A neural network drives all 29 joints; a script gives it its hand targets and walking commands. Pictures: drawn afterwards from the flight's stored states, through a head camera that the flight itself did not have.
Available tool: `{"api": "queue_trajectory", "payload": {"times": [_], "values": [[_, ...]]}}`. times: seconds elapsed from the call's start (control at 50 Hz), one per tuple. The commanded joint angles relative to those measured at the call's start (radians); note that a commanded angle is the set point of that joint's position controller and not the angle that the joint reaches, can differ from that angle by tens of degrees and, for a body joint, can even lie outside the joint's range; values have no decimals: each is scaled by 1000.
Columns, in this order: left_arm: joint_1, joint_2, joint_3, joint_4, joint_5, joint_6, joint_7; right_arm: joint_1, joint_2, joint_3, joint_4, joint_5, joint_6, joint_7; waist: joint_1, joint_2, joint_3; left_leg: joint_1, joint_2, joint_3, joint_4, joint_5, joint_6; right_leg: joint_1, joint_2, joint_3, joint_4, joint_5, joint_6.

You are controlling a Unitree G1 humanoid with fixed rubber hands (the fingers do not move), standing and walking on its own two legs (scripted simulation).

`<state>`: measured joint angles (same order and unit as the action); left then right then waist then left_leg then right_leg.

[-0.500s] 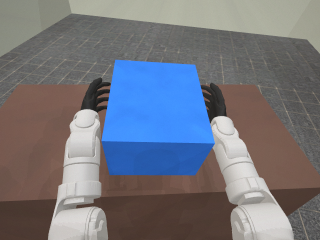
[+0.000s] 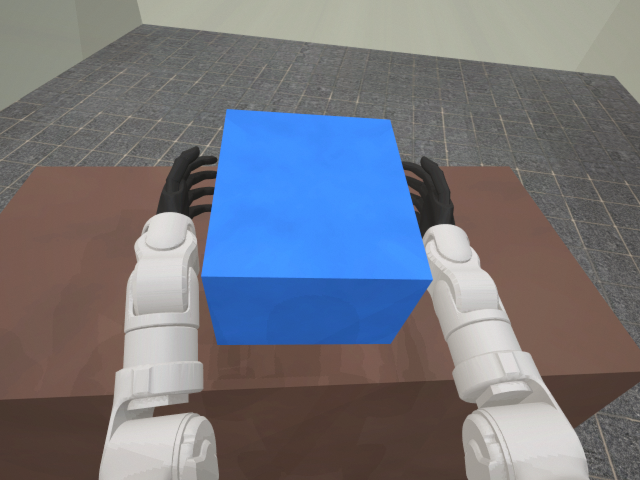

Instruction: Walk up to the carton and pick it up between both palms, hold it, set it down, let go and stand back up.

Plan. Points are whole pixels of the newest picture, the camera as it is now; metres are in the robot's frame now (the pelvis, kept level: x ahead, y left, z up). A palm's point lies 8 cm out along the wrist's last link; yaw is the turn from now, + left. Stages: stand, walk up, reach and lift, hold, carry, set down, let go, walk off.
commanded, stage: reach and lift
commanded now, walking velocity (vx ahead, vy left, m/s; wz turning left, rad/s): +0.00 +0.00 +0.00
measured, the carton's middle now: (308, 226) +0.39 +0.01 +0.13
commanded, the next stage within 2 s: hold in 0.18 s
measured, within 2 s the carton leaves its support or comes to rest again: neither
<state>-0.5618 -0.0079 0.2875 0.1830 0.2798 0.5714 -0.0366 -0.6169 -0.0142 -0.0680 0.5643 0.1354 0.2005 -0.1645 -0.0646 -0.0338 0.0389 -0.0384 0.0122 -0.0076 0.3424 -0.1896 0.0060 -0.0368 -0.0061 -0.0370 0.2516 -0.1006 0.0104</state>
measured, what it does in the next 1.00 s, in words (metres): stands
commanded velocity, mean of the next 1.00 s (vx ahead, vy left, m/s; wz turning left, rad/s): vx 0.00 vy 0.00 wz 0.00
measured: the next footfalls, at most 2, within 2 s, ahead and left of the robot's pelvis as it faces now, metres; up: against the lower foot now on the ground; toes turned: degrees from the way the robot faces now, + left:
none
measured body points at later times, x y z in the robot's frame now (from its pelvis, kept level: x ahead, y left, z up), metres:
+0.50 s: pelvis +0.00 +0.00 +0.00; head -0.04 +0.02 +0.45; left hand +0.37 +0.17 +0.18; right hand +0.37 -0.15 +0.16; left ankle +0.01 +0.11 -0.75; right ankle +0.03 -0.13 -0.75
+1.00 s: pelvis +0.00 +0.00 +0.00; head -0.04 +0.02 +0.45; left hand +0.37 +0.17 +0.18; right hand +0.37 -0.14 +0.17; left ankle +0.01 +0.11 -0.75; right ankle +0.03 -0.13 -0.75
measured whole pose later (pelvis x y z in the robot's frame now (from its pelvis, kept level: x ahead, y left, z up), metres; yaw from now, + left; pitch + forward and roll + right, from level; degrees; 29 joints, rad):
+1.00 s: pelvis +0.00 +0.00 +0.00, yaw +0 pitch -8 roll -1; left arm -0.57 -0.01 0.30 0.14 0.30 0.65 -0.06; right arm -0.64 -0.02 -0.06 0.54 0.15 0.28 -0.17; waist -0.07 -0.04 0.04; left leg -0.02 0.01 -0.01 0.34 -0.19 0.01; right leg -0.01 -0.01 -0.04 0.25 -0.10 0.01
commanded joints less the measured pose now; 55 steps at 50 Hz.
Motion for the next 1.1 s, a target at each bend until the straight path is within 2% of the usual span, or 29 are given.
{"api": "queue_trajectory", "payload": {"times": [0.0,0.04,0.08,0.14,0.16,0.2,0.26,0.3,0.34,0.38,0.4,0.44,0.5,0.54,0.58,0.6,0.62,0.66,0.68,0.74,0.76,0.78,0.8,0.82,0.86,0.9,0.98,1.04,1.08], "values": [[-522,-556,-451,-83,-105,-27,-118,-608,490,390,-287,55,-29,103,-25,35,-348,106,-38,11,-39,355,-48,182,73,-52,-13,154,5],[-469,-513,-390,-3,-66,12,-145,-566,437,332,-208,21,-1,103,-45,30,-240,44,-49,32,-81,218,-29,206,54,-49,-30,110,2],[-485,-515,-362,11,-32,20,-158,-600,434,318,-204,9,2,102,-23,19,-192,-7,-36,31,-111,149,-23,201,56,-59,-29,10,-2],[-573,-551,-410,-82,-95,-8,-150,-637,488,341,-297,37,-13,115,-36,-12,-283,11,-39,29,-95,193,-20,221,56,-52,-13,69,10],[-583,-569,-431,-100,-91,-12,-142,-618,478,328,-260,27,-15,117,-51,52,-293,35,-32,21,-88,246,-47,196,66,-63,-7,53,3],[-557,-575,-458,-125,-104,-15,-135,-649,517,392,-330,53,-26,116,-24,26,-348,56,-40,26,-65,282,-34,202,58,-47,-5,126,6],[-545,-566,-469,-103,-117,3,-132,-648,505,396,-344,50,-15,104,-38,19,-308,56,-43,23,-66,286,-33,203,63,-47,-15,135,7],[-491,-541,-402,-87,-84,13,-143,-636,508,415,-326,47,-4,92,-4,-26,-302,17,-59,42,-67,268,-20,270,62,-36,-13,198,10],[-491,-550,-419,-111,-91,28,-144,-654,510,436,-367,71,-4,89,-5,-5,-345,27,-58,40,-59,283,-19,272,63,-28,-3,212,13],[-553,-551,-427,-74,-90,27,-151,-663,494,389,-331,65,7,90,-35,31,-273,50,-45,36,-78,239,-29,208,62,-47,-21,106,3],[-575,-552,-433,-89,-112,18,-153,-684,519,400,-359,64,8,89,-35,0,-308,17,-46,28,-78,199,-18,212,59,-39,-19,100,6],[-560,-577,-498,-162,-125,22,-142,-632,495,383,-353,71,9,90,-61,33,-310,57,-39,20,-70,266,-38,197,66,-42,-12,123,1],[-540,-558,-438,-83,-91,40,-146,-688,493,383,-347,64,16,91,-41,20,-271,2,-44,22,-84,178,-18,228,58,-40,-23,54,2],[-572,-583,-485,-150,-120,37,-148,-664,520,400,-368,75,13,85,-59,26,-316,29,-44,29,-74,219,-26,226,60,-35,-11,124,4],[-606,-576,-477,-121,-121,34,-141,-730,510,381,-358,54,8,93,-46,22,-312,22,-40,24,-78,173,-24,186,55,-43,-15,42,4],[-603,-585,-474,-142,-119,35,-140,-686,537,406,-354,81,19,88,-47,48,-325,37,-44,27,-68,237,-33,208,64,-38,-11,105,-2],[-606,-551,-445,-119,-96,41,-135,-733,510,403,-367,76,14,95,-18,37,-327,25,-45,36,-75,193,-20,213,61,-38,-9,80,-1],[-551,-550,-422,-76,-89,47,-151,-738,518,411,-392,73,21,89,-16,-20,-315,4,-46,32,-87,153,-2,231,60,-31,-21,95,1],[-532,-562,-435,-74,-89,59,-149,-701,508,387,-338,66,27,91,-45,13,-256,-1,-47,32,-80,193,-18,214,66,-38,-13,84,10],[-597,-553,-436,-118,-80,43,-150,-698,523,395,-326,83,31,97,-27,28,-285,27,-45,33,-74,186,-17,202,54,-39,-9,88,4],[-605,-569,-468,-153,-115,36,-145,-727,548,428,-397,91,22,92,-24,4,-353,29,-53,37,-72,186,-10,216,55,-34,-6,110,12],[-594,-561,-459,-115,-110,41,-149,-697,528,395,-364,70,26,89,-57,26,-306,19,-50,35,-68,191,-23,225,55,-36,-10,102,7],[-561,-562,-455,-117,-100,48,-148,-727,530,423,-394,86,26,83,-32,5,-345,32,-47,36,-60,232,-24,249,63,-42,2,134,11],[-603,-573,-472,-117,-104,48,-149,-730,525,399,-365,80,29,85,-46,53,-314,42,-47,37,-66,212,-34,206,58,-41,-10,96,1],[-589,-565,-468,-79,-101,61,-153,-701,479,343,-305,54,40,92,-71,57,-234,9,-34,25,-78,190,-48,193,58,-44,-16,41,-1],[-574,-553,-426,-85,-82,60,-160,-705,501,368,-326,63,40,91,-40,23,-253,8,-41,34,-84,183,-29,218,58,-42,-19,47,4],[-619,-603,-503,-157,-133,46,-139,-750,512,398,-390,89,21,92,-49,49,-356,62,-36,23,-53,282,-47,200,72,-50,-5,86,1],[-602,-555,-423,-72,-80,55,-140,-748,516,384,-345,74,30,96,-20,32,-277,-9,-37,35,-77,178,-26,214,65,-43,-9,34,2],[-614,-551,-435,-65,-97,57,-148,-741,486,361,-320,57,35,100,-39,20,-267,-31,-33,19,-88,107,-20,202,60,-49,-9,0,-1]]}}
